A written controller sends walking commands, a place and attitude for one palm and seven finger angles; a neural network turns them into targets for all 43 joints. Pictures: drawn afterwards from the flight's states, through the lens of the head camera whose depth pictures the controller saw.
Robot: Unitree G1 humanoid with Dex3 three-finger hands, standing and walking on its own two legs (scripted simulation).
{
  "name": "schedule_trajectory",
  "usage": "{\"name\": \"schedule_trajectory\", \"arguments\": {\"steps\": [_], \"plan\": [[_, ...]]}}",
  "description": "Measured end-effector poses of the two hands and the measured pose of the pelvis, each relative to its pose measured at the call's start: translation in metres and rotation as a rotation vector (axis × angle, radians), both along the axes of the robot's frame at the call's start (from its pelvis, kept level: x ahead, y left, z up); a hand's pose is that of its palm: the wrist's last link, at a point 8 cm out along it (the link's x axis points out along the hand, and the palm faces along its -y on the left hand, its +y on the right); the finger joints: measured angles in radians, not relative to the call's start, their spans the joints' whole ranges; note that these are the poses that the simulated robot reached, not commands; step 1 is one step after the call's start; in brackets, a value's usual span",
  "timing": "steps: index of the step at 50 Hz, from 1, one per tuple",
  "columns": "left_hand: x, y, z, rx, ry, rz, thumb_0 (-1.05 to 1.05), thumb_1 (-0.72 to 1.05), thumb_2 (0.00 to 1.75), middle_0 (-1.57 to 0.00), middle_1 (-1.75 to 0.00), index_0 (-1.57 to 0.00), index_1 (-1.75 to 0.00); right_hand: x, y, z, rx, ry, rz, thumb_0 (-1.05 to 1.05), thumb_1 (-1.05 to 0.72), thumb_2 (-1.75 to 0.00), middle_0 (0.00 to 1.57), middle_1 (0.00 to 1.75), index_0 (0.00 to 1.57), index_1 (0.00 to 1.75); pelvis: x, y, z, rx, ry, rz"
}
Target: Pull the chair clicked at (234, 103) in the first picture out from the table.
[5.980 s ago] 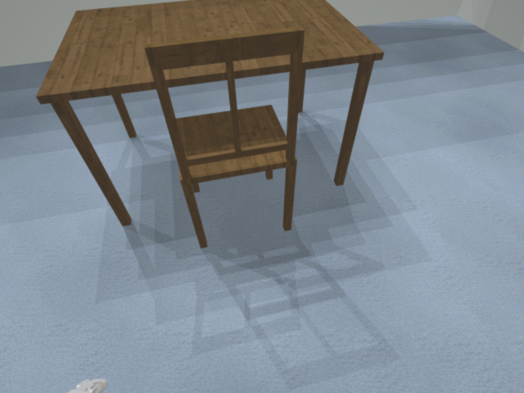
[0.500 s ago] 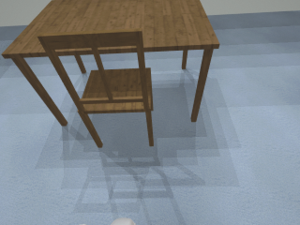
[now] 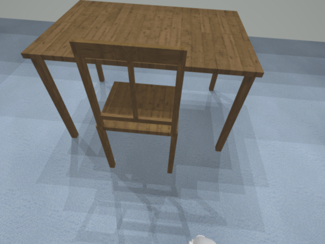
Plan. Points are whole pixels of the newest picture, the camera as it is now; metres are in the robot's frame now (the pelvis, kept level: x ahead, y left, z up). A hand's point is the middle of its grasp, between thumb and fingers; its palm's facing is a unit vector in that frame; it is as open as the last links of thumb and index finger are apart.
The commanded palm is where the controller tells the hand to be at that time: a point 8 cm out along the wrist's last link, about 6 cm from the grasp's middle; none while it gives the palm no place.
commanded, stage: take the last steps up to it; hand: left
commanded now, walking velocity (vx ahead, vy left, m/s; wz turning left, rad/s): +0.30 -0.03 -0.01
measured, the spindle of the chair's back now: (133, 92) +0.71 +0.17 -0.08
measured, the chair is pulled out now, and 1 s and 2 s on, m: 0.00 0.00 0.00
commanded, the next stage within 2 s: come to a stop and stand still in 0.54 s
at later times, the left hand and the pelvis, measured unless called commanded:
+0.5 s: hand (122, 236) +0.17 +0.12 -0.16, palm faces +0.06 -0.98 -0.20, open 7.3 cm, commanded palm none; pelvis +0.16 -0.05 +0.00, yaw +1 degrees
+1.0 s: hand (123, 212) +0.24 +0.14 -0.18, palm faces +0.06 -0.97 -0.24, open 7.4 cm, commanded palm none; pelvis +0.24 -0.05 -0.01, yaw +0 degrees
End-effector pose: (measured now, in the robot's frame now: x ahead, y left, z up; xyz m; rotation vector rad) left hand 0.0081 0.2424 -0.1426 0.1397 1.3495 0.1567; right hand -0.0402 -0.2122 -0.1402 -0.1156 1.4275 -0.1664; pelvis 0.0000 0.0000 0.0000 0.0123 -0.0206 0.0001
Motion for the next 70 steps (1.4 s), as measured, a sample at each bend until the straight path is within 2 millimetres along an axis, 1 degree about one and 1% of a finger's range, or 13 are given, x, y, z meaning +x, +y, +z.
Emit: {"name": "schedule_trajectory", "arguments": {"steps": [7, 9, 11, 16, 21, 30, 35, 42, 50, 55, 60, 65, 70], "plan": [[0.111, -0.037, -0.002, 0.004, -0.113, -0.084, 0.00, 0.91, 0.90, -0.20, -0.30, -0.19, -0.30, -0.008, -0.013, -0.019, 0.045, 0.148, -0.078, 0.00, -0.91, -0.90, 0.20, 0.30, 0.20, 0.30, 0.051, -0.024, -0.015, 0.014, -0.001, -0.012], [0.140, -0.048, -0.005, 0.015, -0.174, -0.089, 0.00, 0.91, 0.90, -0.20, -0.30, -0.20, -0.30, -0.002, -0.022, -0.028, 0.056, 0.183, -0.083, 0.00, -0.91, -0.90, 0.20, 0.30, 0.20, 0.30, 0.067, -0.034, -0.023, 0.009, -0.005, -0.008], [0.155, -0.057, -0.003, 0.016, -0.215, -0.072, 0.00, 0.91, 0.90, -0.20, -0.30, -0.20, -0.30, 0.016, -0.034, -0.030, 0.056, 0.187, -0.074, 0.00, -0.91, -0.90, 0.20, 0.30, 0.20, 0.30, 0.078, -0.042, -0.023, 0.001, -0.013, 0.000], [0.163, -0.066, 0.010, 0.039, -0.190, -0.015, -0.01, 0.93, 0.90, -0.21, -0.30, -0.20, -0.30, 0.098, -0.061, -0.021, 0.025, 0.054, -0.039, 0.00, -0.91, -0.90, 0.20, 0.30, 0.19, 0.30, 0.108, -0.052, -0.008, -0.010, -0.010, 0.009], [0.160, -0.066, 0.014, 0.039, -0.109, -0.011, -0.01, 0.94, 0.90, -0.20, -0.30, -0.20, -0.30, 0.186, -0.072, -0.009, 0.011, -0.111, -0.008, 0.00, -0.92, -0.90, 0.19, 0.30, 0.19, 0.30, 0.137, -0.056, 0.001, -0.011, 0.006, 0.010], [0.153, -0.068, 0.000, -0.027, 0.022, 0.079, 0.00, 0.91, 0.90, -0.20, -0.30, -0.20, -0.30, 0.306, -0.052, 0.002, 0.003, -0.230, 0.103, 0.00, -0.92, -0.90, 0.19, 0.30, 0.19, 0.30, 0.192, -0.040, 0.000, -0.028, 0.005, 0.015], [0.154, -0.059, -0.019, -0.053, 0.120, 0.107, 0.00, 0.91, 0.90, -0.20, -0.30, -0.20, -0.30, 0.347, -0.029, -0.002, -0.015, -0.261, 0.138, 0.00, -0.92, -0.90, 0.19, 0.30, 0.19, 0.30, 0.223, -0.025, -0.012, -0.016, -0.004, 0.013], [0.192, -0.055, -0.013, -0.032, 0.130, 0.076, 0.00, 0.91, 0.90, -0.20, -0.30, -0.20, -0.30, 0.362, -0.029, 0.000, -0.042, -0.218, 0.099, -0.02, -0.95, -0.90, 0.20, 0.30, 0.20, 0.30, 0.241, -0.023, -0.005, 0.005, -0.006, 0.005], [0.230, -0.057, -0.006, 0.046, 0.045, 0.035, 0.00, 0.91, 0.90, -0.20, -0.30, -0.20, -0.30, 0.357, -0.056, -0.016, -0.008, -0.169, 0.055, -0.01, -0.94, -0.90, 0.20, 0.30, 0.20, 0.30, 0.244, -0.046, -0.010, 0.011, -0.009, 0.007], [0.247, -0.061, 0.003, 0.059, 0.000, 0.012, 0.00, 0.91, 0.90, -0.20, -0.30, -0.20, -0.30, 0.341, -0.070, -0.017, -0.005, -0.132, 0.033, -0.01, -0.93, -0.90, 0.20, 0.30, 0.20, 0.30, 0.244, -0.052, -0.007, 0.005, 0.003, 0.014], [0.263, -0.055, 0.005, 0.057, -0.064, 0.018, 0.00, 0.90, 0.90, -0.20, -0.30, -0.20, -0.30, 0.317, -0.072, -0.015, -0.025, -0.079, 0.039, 0.00, -0.92, -0.90, 0.20, 0.30, 0.19, 0.30, 0.238, -0.047, -0.005, 0.001, 0.009, 0.026], [0.267, -0.041, -0.001, 0.042, -0.092, 0.029, 0.00, 0.90, 0.90, -0.21, -0.30, -0.20, -0.30, 0.292, -0.059, -0.010, -0.045, -0.050, 0.052, 0.00, -0.92, -0.90, 0.20, 0.30, 0.19, 0.30, 0.228, -0.035, -0.006, 0.001, -0.003, 0.029], [0.259, -0.034, -0.001, 0.032, -0.075, 0.020, 0.00, 0.91, 0.90, -0.20, -0.30, -0.20, -0.30, 0.272, -0.039, -0.007, -0.019, -0.031, 0.052, 0.00, -0.91, -0.90, 0.20, 0.30, 0.19, 0.30, 0.223, -0.028, -0.003, 0.003, -0.006, 0.024]]}}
